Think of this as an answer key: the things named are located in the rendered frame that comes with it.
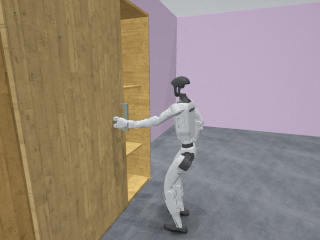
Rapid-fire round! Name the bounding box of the robot right forearm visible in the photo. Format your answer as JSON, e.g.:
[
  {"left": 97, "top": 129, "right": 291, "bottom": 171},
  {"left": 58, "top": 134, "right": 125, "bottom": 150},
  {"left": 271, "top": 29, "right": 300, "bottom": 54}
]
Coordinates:
[{"left": 191, "top": 126, "right": 203, "bottom": 144}]

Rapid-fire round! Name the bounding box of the left robot foot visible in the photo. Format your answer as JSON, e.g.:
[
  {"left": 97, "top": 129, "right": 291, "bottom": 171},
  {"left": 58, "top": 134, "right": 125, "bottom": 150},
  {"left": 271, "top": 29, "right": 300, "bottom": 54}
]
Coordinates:
[{"left": 164, "top": 223, "right": 188, "bottom": 234}]

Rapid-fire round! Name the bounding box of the robot left upper arm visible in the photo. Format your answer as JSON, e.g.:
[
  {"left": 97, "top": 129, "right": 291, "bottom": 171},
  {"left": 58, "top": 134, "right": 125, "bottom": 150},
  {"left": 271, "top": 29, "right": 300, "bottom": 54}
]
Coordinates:
[{"left": 150, "top": 103, "right": 185, "bottom": 126}]

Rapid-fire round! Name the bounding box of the robot right upper arm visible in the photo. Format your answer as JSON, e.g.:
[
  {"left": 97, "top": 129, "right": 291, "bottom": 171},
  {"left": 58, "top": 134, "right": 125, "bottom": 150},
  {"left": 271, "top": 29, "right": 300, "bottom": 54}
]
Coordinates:
[{"left": 190, "top": 99, "right": 205, "bottom": 128}]

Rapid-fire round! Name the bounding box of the handle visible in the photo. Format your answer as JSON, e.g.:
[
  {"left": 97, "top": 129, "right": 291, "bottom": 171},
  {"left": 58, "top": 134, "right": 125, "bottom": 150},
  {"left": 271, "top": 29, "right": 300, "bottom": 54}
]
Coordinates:
[{"left": 120, "top": 103, "right": 129, "bottom": 132}]

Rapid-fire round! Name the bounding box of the wardrobe door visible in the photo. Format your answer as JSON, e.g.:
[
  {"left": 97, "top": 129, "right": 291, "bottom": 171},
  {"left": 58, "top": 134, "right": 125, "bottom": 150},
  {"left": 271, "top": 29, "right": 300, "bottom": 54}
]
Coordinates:
[
  {"left": 0, "top": 0, "right": 129, "bottom": 240},
  {"left": 0, "top": 30, "right": 36, "bottom": 240}
]

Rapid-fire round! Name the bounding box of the robot left forearm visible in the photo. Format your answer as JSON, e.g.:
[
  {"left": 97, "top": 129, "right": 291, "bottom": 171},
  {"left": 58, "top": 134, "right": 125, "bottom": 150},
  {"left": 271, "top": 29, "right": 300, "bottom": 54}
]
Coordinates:
[{"left": 126, "top": 117, "right": 157, "bottom": 129}]

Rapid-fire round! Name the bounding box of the left robot hand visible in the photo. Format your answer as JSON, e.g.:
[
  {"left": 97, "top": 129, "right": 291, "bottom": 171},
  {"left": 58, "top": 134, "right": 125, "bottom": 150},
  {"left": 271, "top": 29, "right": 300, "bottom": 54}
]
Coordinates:
[{"left": 113, "top": 116, "right": 135, "bottom": 129}]

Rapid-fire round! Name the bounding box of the robot left shin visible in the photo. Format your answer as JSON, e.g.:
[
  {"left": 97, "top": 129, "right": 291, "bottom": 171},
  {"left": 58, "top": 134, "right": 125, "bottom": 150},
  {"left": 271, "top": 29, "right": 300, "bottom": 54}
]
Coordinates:
[{"left": 163, "top": 190, "right": 182, "bottom": 228}]

